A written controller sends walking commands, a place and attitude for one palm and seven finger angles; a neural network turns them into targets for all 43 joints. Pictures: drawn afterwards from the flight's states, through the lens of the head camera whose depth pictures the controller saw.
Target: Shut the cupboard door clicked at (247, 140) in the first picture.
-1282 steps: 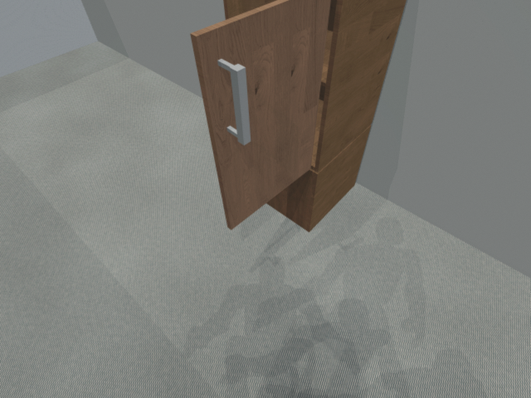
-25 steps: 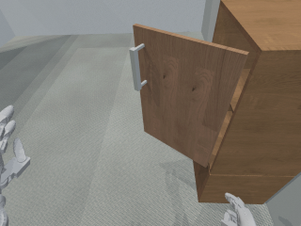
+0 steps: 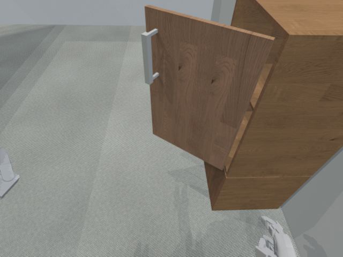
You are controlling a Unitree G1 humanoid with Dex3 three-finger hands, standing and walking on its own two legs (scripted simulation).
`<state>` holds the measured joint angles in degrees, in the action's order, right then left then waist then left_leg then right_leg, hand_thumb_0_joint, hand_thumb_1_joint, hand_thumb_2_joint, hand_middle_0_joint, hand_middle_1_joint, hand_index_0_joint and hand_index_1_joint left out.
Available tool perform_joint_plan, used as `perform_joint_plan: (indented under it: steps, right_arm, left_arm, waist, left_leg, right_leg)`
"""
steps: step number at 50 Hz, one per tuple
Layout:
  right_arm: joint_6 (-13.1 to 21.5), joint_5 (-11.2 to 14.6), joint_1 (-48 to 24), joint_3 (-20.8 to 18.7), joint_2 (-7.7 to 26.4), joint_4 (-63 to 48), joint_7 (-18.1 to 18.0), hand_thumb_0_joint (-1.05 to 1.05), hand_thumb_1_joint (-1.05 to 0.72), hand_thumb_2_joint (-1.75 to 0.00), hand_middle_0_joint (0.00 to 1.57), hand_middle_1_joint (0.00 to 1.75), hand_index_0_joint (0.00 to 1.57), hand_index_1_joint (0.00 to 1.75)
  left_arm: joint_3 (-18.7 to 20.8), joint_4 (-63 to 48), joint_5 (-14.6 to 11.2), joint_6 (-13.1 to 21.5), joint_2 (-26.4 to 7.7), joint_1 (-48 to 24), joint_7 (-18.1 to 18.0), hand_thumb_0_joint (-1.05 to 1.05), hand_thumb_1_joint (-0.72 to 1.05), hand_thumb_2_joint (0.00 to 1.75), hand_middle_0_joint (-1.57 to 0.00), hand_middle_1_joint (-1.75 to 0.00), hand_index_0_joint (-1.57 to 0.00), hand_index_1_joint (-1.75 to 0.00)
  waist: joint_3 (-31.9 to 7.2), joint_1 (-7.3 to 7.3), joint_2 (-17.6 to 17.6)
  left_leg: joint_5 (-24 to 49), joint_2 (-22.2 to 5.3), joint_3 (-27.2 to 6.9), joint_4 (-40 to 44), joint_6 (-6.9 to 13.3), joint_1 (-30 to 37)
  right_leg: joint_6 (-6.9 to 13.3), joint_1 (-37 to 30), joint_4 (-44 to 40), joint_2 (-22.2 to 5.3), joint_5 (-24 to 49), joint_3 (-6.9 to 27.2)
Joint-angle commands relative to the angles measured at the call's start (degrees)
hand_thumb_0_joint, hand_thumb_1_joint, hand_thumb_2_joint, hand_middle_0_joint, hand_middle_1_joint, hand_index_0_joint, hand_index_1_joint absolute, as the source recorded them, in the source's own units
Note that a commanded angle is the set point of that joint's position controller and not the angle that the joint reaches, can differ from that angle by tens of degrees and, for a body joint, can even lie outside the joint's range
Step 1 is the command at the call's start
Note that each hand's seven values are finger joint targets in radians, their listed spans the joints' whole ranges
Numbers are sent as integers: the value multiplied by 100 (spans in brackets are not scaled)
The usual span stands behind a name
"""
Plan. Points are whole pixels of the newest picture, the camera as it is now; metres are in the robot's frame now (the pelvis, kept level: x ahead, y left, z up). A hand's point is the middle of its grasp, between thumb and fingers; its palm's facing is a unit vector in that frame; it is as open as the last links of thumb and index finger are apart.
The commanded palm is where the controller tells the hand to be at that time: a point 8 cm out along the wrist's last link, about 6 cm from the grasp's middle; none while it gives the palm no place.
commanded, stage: step back with the hand held close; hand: left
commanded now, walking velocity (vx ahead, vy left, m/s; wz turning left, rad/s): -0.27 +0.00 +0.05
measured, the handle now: (151, 57) +0.69 +0.11 +0.12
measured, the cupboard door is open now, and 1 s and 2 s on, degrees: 55 55 55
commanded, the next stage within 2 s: stop stepping back and stand still in 1.16 s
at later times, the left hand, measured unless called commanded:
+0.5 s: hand out of the picture +0.16 +0.27 +0.18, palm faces +0.48 -0.73 -0.49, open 7.4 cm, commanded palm +0.09 +0.31 +0.19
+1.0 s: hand out of the picture +0.07 +0.28 +0.19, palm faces +0.51 -0.72 -0.48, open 7.4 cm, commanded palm -0.01 +0.31 +0.19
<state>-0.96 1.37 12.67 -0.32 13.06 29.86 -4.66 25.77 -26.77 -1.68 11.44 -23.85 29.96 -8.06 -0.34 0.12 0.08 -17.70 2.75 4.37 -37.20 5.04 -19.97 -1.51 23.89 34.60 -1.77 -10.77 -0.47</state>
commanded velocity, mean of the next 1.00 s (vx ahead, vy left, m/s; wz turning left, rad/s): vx -0.38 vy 0.00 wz -0.01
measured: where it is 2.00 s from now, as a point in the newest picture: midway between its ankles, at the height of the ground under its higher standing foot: outside the picture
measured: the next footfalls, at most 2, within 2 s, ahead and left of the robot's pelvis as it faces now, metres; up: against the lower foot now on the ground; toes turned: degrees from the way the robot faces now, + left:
right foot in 1.18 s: -0.20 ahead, -0.17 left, +0.00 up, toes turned +3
right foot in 1.74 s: -0.25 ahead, -0.01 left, +0.01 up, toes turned -8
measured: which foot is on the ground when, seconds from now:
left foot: down 0.00-1.00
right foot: down 0.00-0.92, up 0.94-1.00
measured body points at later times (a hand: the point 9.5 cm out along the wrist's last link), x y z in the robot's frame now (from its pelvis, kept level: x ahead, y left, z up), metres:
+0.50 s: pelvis -0.04 +0.00 -0.01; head -0.03 +0.02 +0.44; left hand +0.13 +0.31 +0.21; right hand +0.11 -0.25 -0.09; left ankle +0.02 +0.07 -0.72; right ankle +0.04 -0.14 -0.72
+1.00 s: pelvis -0.11 -0.01 +0.00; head -0.10 +0.03 +0.45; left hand +0.04 +0.32 +0.21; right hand +0.07 -0.24 -0.07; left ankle +0.00 +0.08 -0.72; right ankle -0.07 -0.16 -0.69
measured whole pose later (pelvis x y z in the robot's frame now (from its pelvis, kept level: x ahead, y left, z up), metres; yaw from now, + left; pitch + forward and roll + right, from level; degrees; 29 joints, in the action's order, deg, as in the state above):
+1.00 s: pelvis -0.11 -0.01 +0.00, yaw +7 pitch +1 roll -5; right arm 3.5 0.2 13.4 -2.2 11.7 34.7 -4.5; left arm 28.4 -30.8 -0.8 16.2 -27.1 29.8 -8.5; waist -0.1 2.9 0.9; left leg -7.7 -2.0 -0.3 -36.2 4.0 -29.7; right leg -1.5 25.5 47.2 4.9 -19.1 2.0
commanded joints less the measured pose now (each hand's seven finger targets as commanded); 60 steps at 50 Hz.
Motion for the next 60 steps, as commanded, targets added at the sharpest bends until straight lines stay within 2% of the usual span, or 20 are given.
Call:
perform_joint_plan:
  steps: [1, 8, 13, 15, 18, 21, 26, 29, 33, 35, 37, 39, 41, 43, 46, 47, 49, 53, 57, 60]
  right_arm:
    - [423, -42, -467, -344, 860, -874, -43, 0, -90, -90, 20, 30, 20, 30]
    - [627, -89, -404, -349, 865, -763, -31, 0, -90, -90, 20, 30, 20, 30]
    - [647, -111, -362, -363, 827, -696, 47, 0, -90, -90, 20, 30, 20, 30]
    - [653, -127, -359, -332, 765, -661, 86, 0, -90, -90, 20, 30, 20, 30]
    - [683, -110, -401, -362, 813, -661, 70, 0, -90, -90, 20, 30, 20, 30]
    - [752, -123, -440, -387, 861, -676, 20, 0, -90, -90, 20, 30, 20, 30]
    - [870, -195, -383, -418, 781, -512, 12, 0, -90, -90, 20, 30, 20, 30]
    - [889, -207, -452, -392, 729, -387, 47, 0, -90, -90, 20, 30, 20, 30]
    - [814, -186, -525, -422, 728, -429, 28, 0, -90, -90, 20, 30, 20, 30]
    - [753, -173, -486, -403, 651, -522, 46, 0, -90, -90, 20, 30, 20, 30]
    - [678, -186, -433, -393, 532, -509, 105, 0, -90, -90, 20, 30, 20, 30]
    - [543, -186, -338, -377, 424, -416, 165, 0, -90, -90, 20, 30, 20, 30]
    - [468, -147, -353, -368, 419, -411, 150, 0, -90, -90, 20, 30, 20, 30]
    - [461, -164, -434, -382, 570, -440, 82, 0, -90, -90, 20, 30, 20, 30]
    - [728, -141, -658, -421, 781, -549, -66, 0, -90, -90, 20, 30, 20, 30]
    - [814, -153, -596, -456, 701, -506, -73, 0, -90, -90, 20, 30, 20, 30]
    - [959, -129, -652, -529, 711, -419, -20, 0, -90, -90, 20, 30, 20, 30]
    - [1191, -191, -529, -389, 566, -66, 84, 0, -90, -90, 20, 30, 20, 30]
    - [1114, -269, -522, -339, 526, 174, 103, 0, -90, -90, 20, 30, 20, 30]
    - [1064, -286, -615, -312, 351, 131, 34, 0, -90, -90, 20, 30, 20, 30]
  left_arm:
    - [659, -1136, 80, 449, -957, -567, -145, 0, 90, 90, -20, -30, -20, -30]
    - [841, -1198, 162, 637, -1059, -735, -184, 0, 90, 90, -20, -30, -20, -30]
    - [823, -1203, 148, 723, -1061, -718, -184, 0, 90, 90, -20, -30, -20, -30]
    - [812, -1285, 113, 770, -1063, -550, -204, 0, 90, 90, -20, -30, -20, -30]
    - [991, -1355, 124, 849, -1152, -318, -233, 0, 90, 90, -20, -30, -20, -30]
    - [1070, -1425, 156, 906, -1074, -313, -203, 0, 90, 90, -20, -30, -20, -30]
    - [919, -1382, 44, 954, -912, -271, -57, 0, 90, 90, -20, -30, -20, -30]
    - [683, -1393, -8, 941, -807, -295, -1, 0, 90, 90, -20, -30, -20, -30]
    - [861, -1564, 43, 897, -1080, -473, -23, 0, 90, 90, -20, -30, -20, -30]
    - [856, -1573, 58, 885, -1086, -402, -33, 0, 90, 90, -20, -30, -20, -30]
    - [871, -1575, 24, 841, -1202, -288, -101, 0, 90, 90, -20, -30, -20, -30]
    - [820, -1605, -9, 785, -1249, -192, -188, 0, 90, 90, -20, -30, -20, -30]
    - [916, -1506, -18, 746, -1328, -19, -265, 0, 90, 90, -20, -30, -20, -30]
    - [883, -1539, -16, 739, -1267, -33, -293, 0, 90, 90, -20, -30, -20, -30]
    - [1056, -1477, 74, 847, -1150, -63, -235, 0, 90, 90, -20, -30, -20, -30]
    - [1063, -1631, 34, 823, -1198, -221, -184, 0, 90, 90, -20, -30, -20, -30]
    - [992, -1468, -13, 813, -1121, -90, -148, 0, 90, 90, -20, -30, -20, -30]
    - [366, -1636, -162, 750, -724, -223, -100, 0, 90, 90, -20, -30, -20, -30]
    - [263, -1628, -121, 767, -935, -908, -94, 0, 90, 90, -20, -30, -20, -30]
    - [601, -1592, -99, 828, -1335, -1199, -168, 0, 90, 90, -20, -30, -20, -30]
  waist:
    - [-208, 25, 330]
    - [-261, 3, 413]
    - [-170, 31, -65]
    - [-295, 42, -152]
    - [-491, 38, 260]
    - [-591, 7, 950]
    - [-521, -5, 749]
    - [-751, 7, 623]
    - [-937, 12, 551]
    - [-761, 49, 77]
    - [-651, 73, -501]
    - [-862, 145, -944]
    - [-927, 188, -948]
    - [-655, 201, -79]
    - [-640, 79, 1863]
    - [-740, 86, 1613]
    - [-767, 9, 1136]
    - [-699, 11, 1403]
    - [-864, -9, 747]
    - [-1293, 4, 126]
  left_leg:
    - [-2295, -1035, -1314, 1660, 193, -2704]
    - [-2489, -1089, -1433, 1622, 212, -2962]
    - [-2226, -774, -1248, 850, 40, -2514]
    - [-1865, -747, -1249, 812, -7, -2122]
    - [-1990, -988, -1477, 1384, 99, -2413]
    - [-2472, -1623, -1938, 2188, 341, -3388]
    - [-414, -1670, -1870, 1774, 255, -2412]
    - [526, -1512, -1629, 1378, 99, -1727]
    - [-874, -1218, -1381, 1226, 30, -2012]
    - [-1850, -830, -1148, 735, -89, -2080]
    - [-1410, -455, -919, -202, -327, -1323]
    - [-613, -294, -821, -839, -483, -249]
    - [-461, -351, -779, -553, -450, 115]
    - [-494, -627, -1111, 699, -270, -167]
    - [-2930, -2236, -2570, 2950, 417, -2898]
    - [-2522, -2401, -2573, 2990, 435, -2728]
    - [-1827, -2317, -2055, 2599, 312, -1928]
    - [-833, -1973, -1621, 2595, -13, -219]
    - [402, -1632, -997, 1821, -498, 919]
    - [1215, -1055, -88, 863, -796, 1564]
  right_leg:
    - [211, -2194, 324, -163, -25, 841]
    - [217, -2293, 585, -85, -105, 851]
    - [466, -1464, -264, -534, -780, 1524]
    - [495, -1178, -403, -608, -811, 1475]
    - [342, -1695, 130, -269, -392, 1045]
    - [97, -2705, 1418, 283, 371, 457]
    - [131, -2152, 1128, 408, 528, 496]
    - [207, -1916, 653, 230, 924, 774]
    - [306, -2016, 509, 2, 932, 1217]
    - [478, -1493, -262, -400, -20, 1860]
    - [826, -392, -1338, -1098, -1016, 2593]
    - [1045, 287, -1754, -1522, -701, 2449]
    - [857, 418, -1634, -1335, -550, 1912]
    - [536, 295, -1185, -657, -808, 1287]
    - [-11, -2102, 1643, 703, -613, 198]
    - [-5, -2036, 2193, 732, -885, 269]
    - [45, -1462, 2160, 708, -1443, 303]
    - [120, -838, 219, 556, -1829, -1]
    - [301, -602, -1836, 81, -920, 502]
    - [508, -77, -1720, -552, 548, 900]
